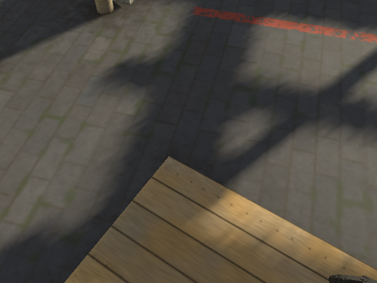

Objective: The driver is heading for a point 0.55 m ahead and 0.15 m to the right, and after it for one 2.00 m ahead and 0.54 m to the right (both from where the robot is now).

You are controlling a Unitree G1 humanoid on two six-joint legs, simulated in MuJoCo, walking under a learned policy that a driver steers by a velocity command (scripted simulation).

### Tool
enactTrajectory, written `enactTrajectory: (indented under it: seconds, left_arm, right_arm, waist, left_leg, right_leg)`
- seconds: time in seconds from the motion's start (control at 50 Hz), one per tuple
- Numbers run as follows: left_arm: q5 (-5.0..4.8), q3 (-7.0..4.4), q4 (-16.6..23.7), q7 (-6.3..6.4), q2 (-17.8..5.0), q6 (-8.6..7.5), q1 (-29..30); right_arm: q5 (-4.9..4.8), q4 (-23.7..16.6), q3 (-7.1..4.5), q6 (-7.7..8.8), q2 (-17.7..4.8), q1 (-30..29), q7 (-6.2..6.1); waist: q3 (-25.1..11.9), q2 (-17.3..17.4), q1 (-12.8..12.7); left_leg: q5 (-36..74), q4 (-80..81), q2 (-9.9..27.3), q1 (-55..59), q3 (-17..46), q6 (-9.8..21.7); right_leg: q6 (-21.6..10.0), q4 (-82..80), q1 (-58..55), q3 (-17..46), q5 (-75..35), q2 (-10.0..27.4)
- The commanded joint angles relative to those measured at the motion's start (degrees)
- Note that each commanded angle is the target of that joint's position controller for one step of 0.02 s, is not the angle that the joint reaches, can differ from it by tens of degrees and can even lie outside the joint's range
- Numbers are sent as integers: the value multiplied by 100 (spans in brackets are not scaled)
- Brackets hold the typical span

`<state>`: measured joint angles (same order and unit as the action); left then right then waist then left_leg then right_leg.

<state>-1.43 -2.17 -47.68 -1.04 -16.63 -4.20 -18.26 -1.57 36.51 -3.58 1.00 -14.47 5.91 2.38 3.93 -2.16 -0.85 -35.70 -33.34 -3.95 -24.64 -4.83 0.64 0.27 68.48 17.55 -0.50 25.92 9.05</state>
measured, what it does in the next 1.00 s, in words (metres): climbs, turning right: right foot, then left foot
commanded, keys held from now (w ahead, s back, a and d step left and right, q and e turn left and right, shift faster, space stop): w+e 1.00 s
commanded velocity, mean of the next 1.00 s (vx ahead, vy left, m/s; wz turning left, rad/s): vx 0.50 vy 0.00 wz -0.36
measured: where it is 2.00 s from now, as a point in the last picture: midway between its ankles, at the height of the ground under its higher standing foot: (283, 157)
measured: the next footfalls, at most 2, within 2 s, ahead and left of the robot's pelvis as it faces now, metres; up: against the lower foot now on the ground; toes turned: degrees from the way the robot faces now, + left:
right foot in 0.40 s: +0.24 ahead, -0.14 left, +0.01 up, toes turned -10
left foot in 0.90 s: +0.70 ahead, -0.06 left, +0.01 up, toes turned -27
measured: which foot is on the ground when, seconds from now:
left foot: down 0.00-0.40, up 0.42-0.88, down 0.90-1.00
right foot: up 0.00-0.38, down 0.40-0.90, up 0.92-1.00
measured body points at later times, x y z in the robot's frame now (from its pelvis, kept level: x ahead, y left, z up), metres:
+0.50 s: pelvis +0.21 -0.07 +0.01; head +0.20 -0.09 +0.46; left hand +0.14 +0.20 -0.10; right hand +0.47 -0.29 -0.04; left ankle +0.15 +0.10 -0.59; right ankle +0.20 -0.13 -0.69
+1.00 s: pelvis +0.53 -0.10 +0.03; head +0.57 -0.13 +0.47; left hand +0.69 +0.14 -0.09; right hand +0.59 -0.42 -0.06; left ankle +0.66 -0.04 -0.69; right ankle +0.30 -0.14 -0.59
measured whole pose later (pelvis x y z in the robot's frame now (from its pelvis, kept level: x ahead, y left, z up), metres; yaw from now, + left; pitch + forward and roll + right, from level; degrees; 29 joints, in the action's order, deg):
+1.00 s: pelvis +0.53 -0.10 +0.03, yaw -28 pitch +2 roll +2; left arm -1.7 -4.5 -44.1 1.6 -15.9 -2.0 -20.8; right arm 0.2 40.4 -4.7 6.5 -14.8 3.0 1.6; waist 3.6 -1.6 -2.3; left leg -7.7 -31.0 -2.5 -26.0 -3.0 1.7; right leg -1.8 69.6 16.0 9.2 25.7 -1.5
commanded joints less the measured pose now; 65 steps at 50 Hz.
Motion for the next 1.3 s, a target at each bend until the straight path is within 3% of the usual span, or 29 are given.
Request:
enactTrajectory:
  seconds: [0.02,0.08,0.18,0.3,0.36,0.38,0.4,0.42,0.44,0.46,0.48,0.5,0.52,0.58,0.64,0.78,0.86,0.88,0.9,0.92,0.94,0.96,0.98,1.0,1.04,1.12,1.16,1.24,1.3]
  left_arm:
    - [-96,-148,784,44,-593,-43,585]
    - [-56,-155,595,70,-418,313,-34]
    - [-42,-291,567,204,-598,487,-105]
    - [2,-330,680,73,-525,622,-167]
    - [-78,-432,475,79,-574,750,-1123]
    - [-40,-497,109,61,-544,747,-2202]
    - [61,-514,-349,50,-479,680,-3029]
    - [110,-313,-370,-78,-313,446,-2457]
    - [38,-214,218,-204,-726,128,-1221]
    - [79,-244,588,-258,-767,-12,-641]
    - [130,-207,569,-238,-627,-64,-658]
    - [156,-208,570,-202,-690,-96,-590]
    - [141,-202,533,-91,-681,-109,-608]
    - [107,-78,306,202,-191,-149,-1403]
    - [44,-67,96,351,11,-14,-1991]
    - [15,-263,104,403,-177,152,-1708]
    - [37,-488,325,395,-563,171,-980]
    - [88,-496,441,332,-585,172,-719]
    - [186,-420,672,268,-385,137,-424]
    - [202,-172,748,247,666,110,-1637]
    - [-139,-173,657,244,124,87,-1990]
    - [-184,-297,677,255,-390,108,-1303]
    - [-91,-329,784,265,-610,132,-673]
    - [43,-353,880,264,-601,138,-260]
    - [20,-361,1017,213,-416,172,-134]
    - [74,-215,1255,183,-85,171,381]
    - [162,-166,1307,110,-89,57,694]
    - [111,-127,1486,1,-152,-134,1616]
    - [37,-103,1623,-103,-154,-183,2160]
  right_arm:
    - [50,-14,-175,85,-636,758,-37]
    - [88,-31,-127,221,-668,164,-52]
    - [299,169,-85,340,-650,175,-137]
    - [235,320,-166,222,-882,-429,-154]
    - [45,463,-228,161,-981,-834,-83]
    - [-70,409,-206,135,-906,-1260,-81]
    - [-87,310,-56,144,-512,-1644,-69]
    - [23,164,160,203,322,-1416,-58]
    - [-87,-366,214,380,493,-626,-46]
    - [-311,-344,116,566,-190,-626,30]
    - [-289,-275,28,647,-576,-931,61]
    - [-144,-182,11,617,-489,-1023,-11]
    - [-22,-202,17,605,-385,-1203,-76]
    - [52,-179,-50,477,-345,-1557,-160]
    - [79,-273,-23,477,40,-1959,-104]
    - [-30,-625,-71,602,43,-2576,82]
    - [-42,-383,-345,706,-620,-1316,1]
    - [-32,-174,-446,689,-878,-409,-79]
    - [59,10,-463,661,-1089,768,-138]
    - [268,75,-491,637,-1533,1064,-149]
    - [271,178,-399,696,-1117,1197,-54]
    - [204,78,-276,647,-549,756,-86]
    - [165,134,-211,592,-378,467,-106]
    - [190,250,-202,569,-406,352,-103]
    - [283,495,-179,633,-418,353,-91]
    - [72,867,-211,744,-669,661,-28]
    - [57,874,-242,687,-871,674,-49]
    - [-85,1067,-213,546,-922,1180,-139]
    - [-80,1181,-224,435,-1041,1606,-206]
  waist:
    - [-1203,372,238]
    - [-815,772,-379]
    - [-563,848,-542]
    - [-414,825,-825]
    - [-372,974,-1272]
    - [-483,597,-1772]
    - [-156,-558,-2093]
    - [490,-1873,-1117]
    - [232,-3028,182]
    - [369,-1665,327]
    - [568,-259,197]
    - [526,390,236]
    - [474,393,141]
    - [102,-30,-251]
    - [-165,-2,-472]
    - [213,-672,-656]
    - [-284,-913,59]
    - [-846,-833,517]
    - [-1815,-645,1021]
    - [-2790,1827,229]
    - [-3166,2759,279]
    - [-2186,1809,384]
    - [-1508,854,374]
    - [-1106,416,283]
    - [-825,518,65]
    - [-368,417,11]
    - [-364,285,71]
    - [-114,322,398]
    - [-162,528,631]
  left_leg:
    - [1965,1568,1883,2661,2301,1198]
    - [1845,2167,1705,1042,1398,1075]
    - [2261,2423,1711,1052,413,854]
    - [2377,2413,1917,1932,-332,621]
    - [4214,1114,2050,2269,-549,598]
    - [4575,-350,1840,2001,-724,493]
    - [3072,-2908,1235,823,-724,226]
    - [96,-5191,389,-1092,-219,84]
    - [71,-5877,-259,-1959,730,141]
    - [593,-5809,145,-2363,875,294]
    - [1221,-5190,499,-2158,936,453]
    - [1634,-4649,678,-1855,879,426]
    - [1940,-4133,716,-1752,873,293]
    - [3001,-2746,668,-1804,810,60]
    - [3515,-1544,430,-2117,599,-44]
    - [4037,297,210,-1363,441,-223]
    - [3564,577,87,202,515,39]
    - [3637,658,144,1249,480,208]
    - [3398,191,948,3098,1248,505]
    - [2721,520,2447,5106,3793,1305]
    - [1356,1579,2839,5295,5716,1703]
    - [1113,1729,2568,4439,4711,1467]
    - [1584,1742,2334,3388,3566,1254]
    - [2363,1793,2116,2508,2864,1151]
    - [3010,2038,1819,1682,2067,1099]
    - [3150,2566,1899,1410,1857,1494]
    - [3443,2589,1773,1413,1602,1517]
    - [3714,2266,1318,1460,1038,1154]
    - [3073,1794,1455,1580,1305,1037]
  right_leg:
    - [-86,511,2368,211,83,26]
    - [131,619,1585,90,-372,-97]
    - [265,1154,1964,126,-1236,-328]
    - [-77,-541,1265,-308,-687,-121]
    - [-521,-1484,519,-652,492,-311]
    - [-748,-2616,-383,-731,-55,-431]
    - [-1034,-3337,-1096,-621,-946,-587]
    - [-1411,-3479,-878,874,-2106,-510]
    - [-2259,-5643,-390,4794,-409,151]
    - [-2353,-6282,-393,5320,995,1022]
    - [-1979,-6124,109,4644,1468,1017]
    - [-1638,-5975,260,4020,1310,786]
    - [-1523,-5967,128,3561,757,632]
    - [-1283,-5809,-1100,2310,-1704,253]
    - [-1053,-5560,-2158,1703,-3209,38]
    - [-1059,-5470,-1694,1657,-2864,10]
    - [-814,-4583,-1808,1735,-4787,53]
    - [-632,-3603,-1684,1571,-5297,-220]
    - [-520,-2152,-753,1690,-4326,-429]
    - [-215,-118,1240,1324,544,-1425]
    - [-174,1079,2104,1486,718,-1281]
    - [-148,1340,2406,1314,173,-938]
    - [-162,1149,2209,1014,-365,-676]
    - [-187,895,1933,910,-604,-471]
    - [-299,353,1488,948,-730,-194]
    - [-288,-966,1881,807,-781,-105]
    - [-199,-1575,1825,627,-1681,-69]
    - [-21,-3302,1629,463,-3261,-319]
    - [52,-3970,1206,479,-3416,-532]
